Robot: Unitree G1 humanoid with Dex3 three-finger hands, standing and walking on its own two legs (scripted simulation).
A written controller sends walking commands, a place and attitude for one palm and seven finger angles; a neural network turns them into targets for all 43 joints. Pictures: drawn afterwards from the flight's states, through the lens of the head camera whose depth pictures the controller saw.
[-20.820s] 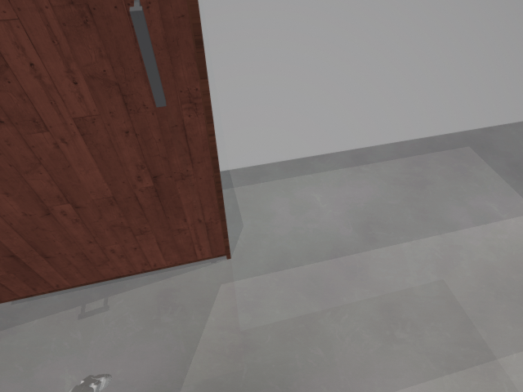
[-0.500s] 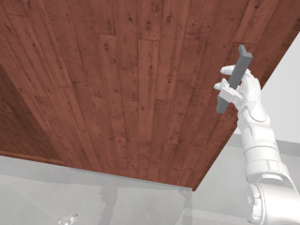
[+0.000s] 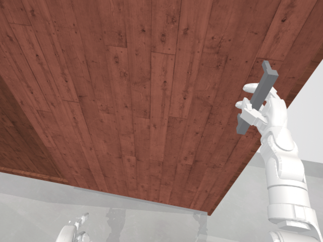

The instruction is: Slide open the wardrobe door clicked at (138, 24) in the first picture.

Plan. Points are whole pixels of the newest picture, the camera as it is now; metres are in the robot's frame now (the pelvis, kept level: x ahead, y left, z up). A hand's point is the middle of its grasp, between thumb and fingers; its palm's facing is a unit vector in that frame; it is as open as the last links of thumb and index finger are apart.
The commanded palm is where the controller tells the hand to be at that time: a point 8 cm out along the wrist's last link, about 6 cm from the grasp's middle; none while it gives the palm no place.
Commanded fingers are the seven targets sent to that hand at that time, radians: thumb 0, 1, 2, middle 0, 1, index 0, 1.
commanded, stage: tug the door sideways, standing still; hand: right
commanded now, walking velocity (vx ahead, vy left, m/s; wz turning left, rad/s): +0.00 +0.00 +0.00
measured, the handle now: (252, 100) +0.45 -0.18 +0.16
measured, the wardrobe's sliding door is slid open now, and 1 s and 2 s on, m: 0.00 0.01 0.05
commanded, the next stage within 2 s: step sideways, sliding the door along in 0.88 s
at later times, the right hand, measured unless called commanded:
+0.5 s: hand (244, 110) +0.40 -0.15 +0.17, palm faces +0.16 +0.99 -0.03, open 5.5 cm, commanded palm +0.37 -0.15 +0.17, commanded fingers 0.00 -0.90 -0.90 0.45 1.40 0.45 1.40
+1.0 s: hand (238, 110) +0.40 -0.13 +0.17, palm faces +0.13 +0.99 -0.05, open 5.7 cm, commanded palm +0.37 -0.17 +0.17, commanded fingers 0.00 -0.90 -0.90 0.45 1.40 0.45 1.40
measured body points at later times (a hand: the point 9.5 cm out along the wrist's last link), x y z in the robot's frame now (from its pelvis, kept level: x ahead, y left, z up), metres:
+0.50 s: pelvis +0.00 +0.00 +0.00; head +0.00 +0.02 +0.45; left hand +0.17 +0.22 -0.12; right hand +0.38 -0.20 +0.17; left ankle -0.07 +0.09 -0.74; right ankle -0.01 -0.12 -0.74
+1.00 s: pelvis -0.03 -0.01 -0.01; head -0.01 +0.01 +0.44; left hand +0.11 +0.22 -0.13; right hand +0.39 -0.19 +0.17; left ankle -0.07 +0.09 -0.74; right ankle -0.01 -0.12 -0.74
